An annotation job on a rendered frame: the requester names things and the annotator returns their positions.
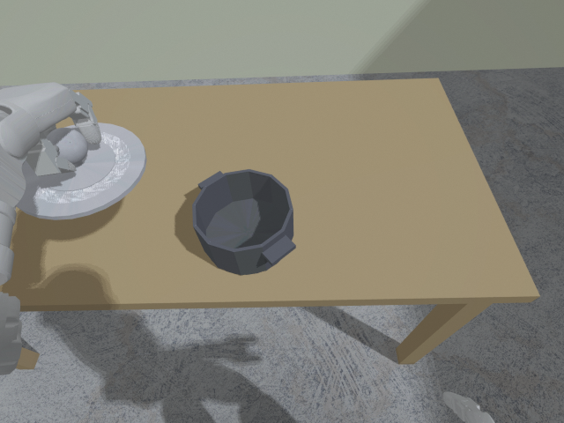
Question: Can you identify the lid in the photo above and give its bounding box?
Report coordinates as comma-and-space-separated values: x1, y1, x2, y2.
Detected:
16, 122, 147, 220

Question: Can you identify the left robot upper arm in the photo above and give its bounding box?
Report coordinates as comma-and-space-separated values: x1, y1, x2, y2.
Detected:
0, 292, 22, 375

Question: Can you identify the robot left hand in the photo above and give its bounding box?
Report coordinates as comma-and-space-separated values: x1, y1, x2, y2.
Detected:
0, 82, 101, 176

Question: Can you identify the left robot forearm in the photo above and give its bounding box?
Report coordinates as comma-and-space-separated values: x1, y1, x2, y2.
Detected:
0, 100, 40, 285

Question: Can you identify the knob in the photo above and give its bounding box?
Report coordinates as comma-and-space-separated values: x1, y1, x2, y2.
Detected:
47, 128, 88, 164

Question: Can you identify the robot right hand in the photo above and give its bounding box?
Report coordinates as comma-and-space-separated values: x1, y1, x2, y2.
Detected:
443, 391, 494, 423

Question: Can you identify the table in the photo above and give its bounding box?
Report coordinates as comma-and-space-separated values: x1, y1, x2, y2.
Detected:
0, 78, 540, 369

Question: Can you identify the pot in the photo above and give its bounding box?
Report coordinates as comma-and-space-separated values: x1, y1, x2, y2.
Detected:
192, 169, 296, 275

